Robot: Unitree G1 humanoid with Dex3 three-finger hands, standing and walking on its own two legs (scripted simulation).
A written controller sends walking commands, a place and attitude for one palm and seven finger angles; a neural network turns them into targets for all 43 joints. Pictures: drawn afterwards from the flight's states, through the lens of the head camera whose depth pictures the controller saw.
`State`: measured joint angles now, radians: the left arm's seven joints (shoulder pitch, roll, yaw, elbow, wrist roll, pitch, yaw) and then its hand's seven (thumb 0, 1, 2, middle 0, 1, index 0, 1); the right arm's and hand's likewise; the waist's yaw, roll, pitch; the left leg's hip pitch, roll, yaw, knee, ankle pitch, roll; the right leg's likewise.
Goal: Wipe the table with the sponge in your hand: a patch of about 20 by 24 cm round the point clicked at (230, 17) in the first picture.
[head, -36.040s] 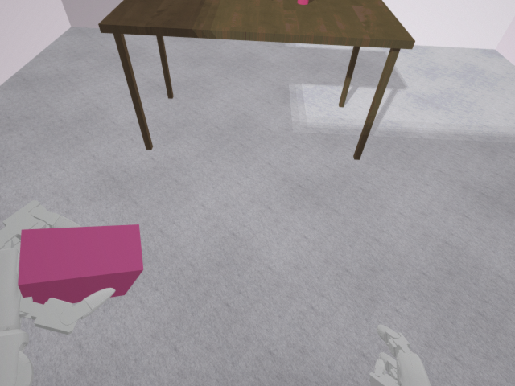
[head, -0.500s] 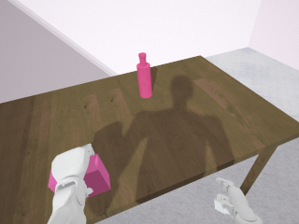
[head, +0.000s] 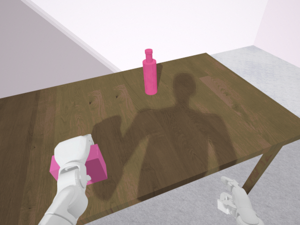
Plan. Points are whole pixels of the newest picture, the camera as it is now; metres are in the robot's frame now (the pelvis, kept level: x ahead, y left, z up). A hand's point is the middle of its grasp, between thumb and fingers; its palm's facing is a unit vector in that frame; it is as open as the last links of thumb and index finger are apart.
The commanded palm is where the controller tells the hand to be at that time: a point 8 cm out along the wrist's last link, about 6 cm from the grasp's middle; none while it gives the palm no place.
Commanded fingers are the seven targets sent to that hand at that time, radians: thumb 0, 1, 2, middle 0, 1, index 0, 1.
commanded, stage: wipe forward along the middle lane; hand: left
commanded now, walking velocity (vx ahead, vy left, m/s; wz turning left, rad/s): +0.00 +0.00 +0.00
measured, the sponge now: (82, 171) +0.25 +0.26 +0.00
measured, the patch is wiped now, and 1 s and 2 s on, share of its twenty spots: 0.90 0.90 0.90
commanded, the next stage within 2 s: slide back across to the first lane in 1.16 s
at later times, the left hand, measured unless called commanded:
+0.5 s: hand (79, 146) +0.31 +0.28 +0.04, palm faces -0.03 -0.07 -1.00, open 9.7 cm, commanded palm +0.29 +0.27 +0.08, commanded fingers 0.00 0.10 1.30 -1.20 -1.60 -1.20 -1.60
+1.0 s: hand (80, 133) +0.36 +0.30 +0.04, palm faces -0.06 -0.03 -1.00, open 9.7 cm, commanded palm +0.34 +0.29 +0.08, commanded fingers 0.00 0.10 1.30 -1.20 -1.60 -1.20 -1.60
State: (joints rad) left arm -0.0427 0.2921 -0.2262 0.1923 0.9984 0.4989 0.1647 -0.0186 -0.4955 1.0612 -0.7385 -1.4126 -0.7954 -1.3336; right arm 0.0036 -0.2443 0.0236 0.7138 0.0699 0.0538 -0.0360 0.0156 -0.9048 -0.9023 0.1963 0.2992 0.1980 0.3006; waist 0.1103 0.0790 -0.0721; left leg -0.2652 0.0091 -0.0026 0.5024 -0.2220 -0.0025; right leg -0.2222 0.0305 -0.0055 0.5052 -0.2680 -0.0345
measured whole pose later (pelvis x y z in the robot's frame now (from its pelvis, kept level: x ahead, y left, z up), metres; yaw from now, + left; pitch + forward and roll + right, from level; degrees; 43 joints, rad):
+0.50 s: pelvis +0.00 +0.00 +0.00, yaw +0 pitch +2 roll +0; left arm -0.25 0.34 -0.14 0.45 0.99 0.42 0.16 -0.01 -0.50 1.06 -0.74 -1.41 -0.80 -1.33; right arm 0.08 -0.26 0.02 0.72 0.08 0.09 -0.06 0.01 -0.90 -0.90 0.20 0.30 0.20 0.30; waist 0.07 0.07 -0.09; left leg -0.35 0.01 -0.01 0.54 -0.23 0.00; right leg -0.30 0.03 -0.01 0.53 -0.27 -0.03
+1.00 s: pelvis +0.00 +0.01 -0.01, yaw +1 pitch +6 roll -1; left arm -0.48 0.37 -0.11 0.72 1.00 0.35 0.19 0.01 -0.51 1.07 -0.75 -1.40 -0.81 -1.33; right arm 0.12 -0.26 0.01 0.73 0.08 0.10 -0.05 0.01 -0.91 -0.90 0.20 0.30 0.20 0.30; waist 0.04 0.06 -0.10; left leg -0.43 0.01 -0.03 0.57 -0.24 0.00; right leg -0.37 0.03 -0.03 0.54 -0.27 -0.03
